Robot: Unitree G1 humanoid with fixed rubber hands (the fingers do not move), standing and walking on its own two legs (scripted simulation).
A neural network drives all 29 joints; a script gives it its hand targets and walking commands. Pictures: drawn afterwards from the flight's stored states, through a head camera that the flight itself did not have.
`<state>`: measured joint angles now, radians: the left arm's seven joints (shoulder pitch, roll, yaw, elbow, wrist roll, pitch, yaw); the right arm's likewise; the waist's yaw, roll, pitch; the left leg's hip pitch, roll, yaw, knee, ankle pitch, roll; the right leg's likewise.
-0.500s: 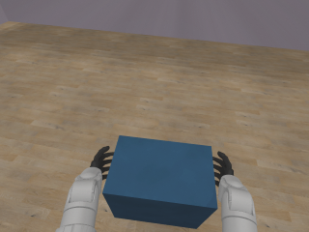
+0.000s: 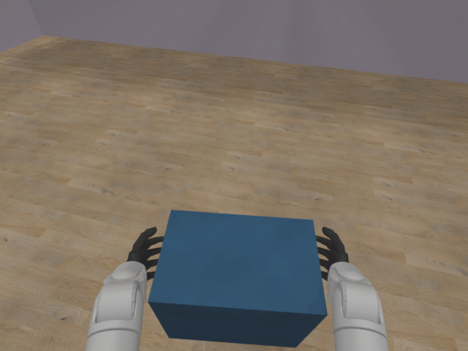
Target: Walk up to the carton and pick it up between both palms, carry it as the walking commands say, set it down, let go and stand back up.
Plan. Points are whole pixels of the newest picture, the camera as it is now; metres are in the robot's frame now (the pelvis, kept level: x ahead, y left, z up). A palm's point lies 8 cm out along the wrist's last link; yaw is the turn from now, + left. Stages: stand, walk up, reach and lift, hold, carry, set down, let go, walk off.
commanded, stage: reach and lift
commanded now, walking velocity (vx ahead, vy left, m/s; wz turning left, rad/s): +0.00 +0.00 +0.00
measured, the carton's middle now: (236, 282) +0.28 +0.00 -0.04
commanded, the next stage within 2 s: hold in 1.00 s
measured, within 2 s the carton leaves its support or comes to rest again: neither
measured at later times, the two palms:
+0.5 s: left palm (141, 268) +0.28 +0.17 +0.03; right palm (340, 269) +0.28 -0.18 +0.02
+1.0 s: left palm (137, 276) +0.26 +0.17 +0.03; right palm (341, 276) +0.27 -0.18 +0.02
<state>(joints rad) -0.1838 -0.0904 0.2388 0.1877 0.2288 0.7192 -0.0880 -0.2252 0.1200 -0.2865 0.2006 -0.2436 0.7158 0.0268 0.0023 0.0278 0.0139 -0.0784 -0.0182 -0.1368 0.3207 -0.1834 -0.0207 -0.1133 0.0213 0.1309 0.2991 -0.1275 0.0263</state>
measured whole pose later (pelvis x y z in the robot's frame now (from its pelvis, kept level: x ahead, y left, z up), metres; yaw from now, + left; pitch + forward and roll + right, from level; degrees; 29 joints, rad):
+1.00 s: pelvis -0.01 +0.00 +0.00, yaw +0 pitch -5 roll +0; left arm -0.14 -0.10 0.22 0.10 0.22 0.74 -0.08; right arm -0.18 0.12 -0.27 0.13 -0.23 0.73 0.04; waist 0.00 0.02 0.04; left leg -0.06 -0.02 -0.13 0.32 -0.18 -0.02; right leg -0.11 0.02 0.13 0.31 -0.13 0.02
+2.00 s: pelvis -0.16 +0.02 -0.03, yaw -20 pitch +5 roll +2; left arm 0.05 -0.13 0.15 -0.54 0.02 1.18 0.06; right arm 0.00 0.13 -0.23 -0.46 0.03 1.13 -0.06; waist -0.03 -0.09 -0.11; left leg -0.38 -0.03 0.09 0.65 -0.41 -0.01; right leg -0.61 0.03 0.10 0.48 0.03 0.01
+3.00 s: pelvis -0.42 +0.14 -0.02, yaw -37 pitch +1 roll +1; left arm 0.06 -0.10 0.14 -0.43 0.01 1.24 0.06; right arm 0.05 0.12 -0.19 -0.42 -0.06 1.21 -0.05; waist 0.03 0.02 -0.19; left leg -0.35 0.06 0.14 0.59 -0.27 -0.01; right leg -0.43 -0.06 -0.09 0.55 -0.15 0.00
